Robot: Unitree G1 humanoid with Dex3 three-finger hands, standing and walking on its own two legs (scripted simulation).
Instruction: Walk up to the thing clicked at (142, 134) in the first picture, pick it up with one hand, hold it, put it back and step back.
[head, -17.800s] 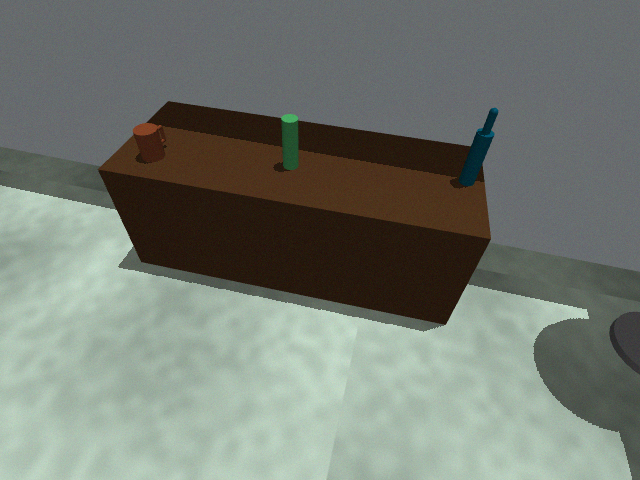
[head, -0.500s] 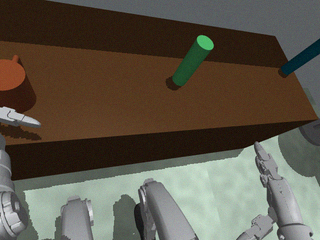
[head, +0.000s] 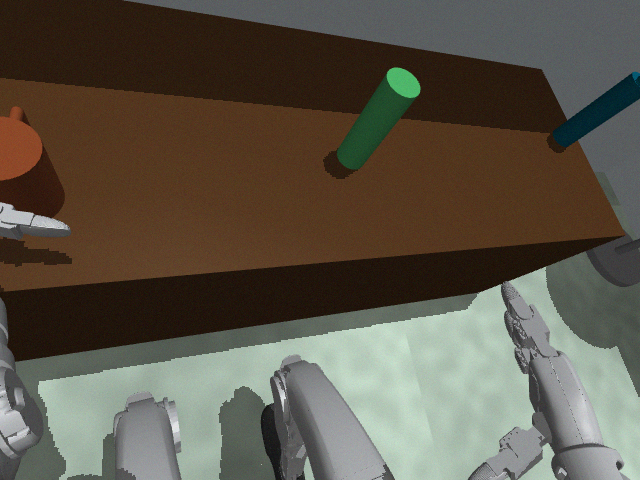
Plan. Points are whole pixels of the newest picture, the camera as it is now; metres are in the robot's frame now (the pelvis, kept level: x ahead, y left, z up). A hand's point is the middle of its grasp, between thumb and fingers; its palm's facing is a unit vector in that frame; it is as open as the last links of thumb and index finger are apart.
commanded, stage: close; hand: left
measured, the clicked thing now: (16, 162) +0.54 +0.22 -0.05
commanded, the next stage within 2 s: settle in 0.40 s
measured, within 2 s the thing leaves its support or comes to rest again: leaves its support in 0.78 s
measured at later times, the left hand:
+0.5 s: hand (5, 148) +0.54 +0.22 -0.02, palm faces +0.20 -0.98 +0.00, open 10.9 cm
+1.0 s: hand out of the picture +0.53 +0.23 +0.02, palm faces +0.21 -0.98 -0.01, open 10.7 cm
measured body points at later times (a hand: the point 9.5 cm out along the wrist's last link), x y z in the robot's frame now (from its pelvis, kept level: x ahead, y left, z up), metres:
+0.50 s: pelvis +0.00 +0.00 +0.01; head +0.19 +0.08 +0.41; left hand +0.52 +0.27 -0.02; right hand +0.18 -0.26 +0.10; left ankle +0.05 +0.13 -0.54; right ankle +0.07 -0.15 -0.54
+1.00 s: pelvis +0.01 +0.00 +0.03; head +0.18 +0.08 +0.44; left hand +0.52 +0.28 +0.03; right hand +0.18 -0.25 +0.12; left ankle +0.05 +0.13 -0.54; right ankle +0.07 -0.15 -0.54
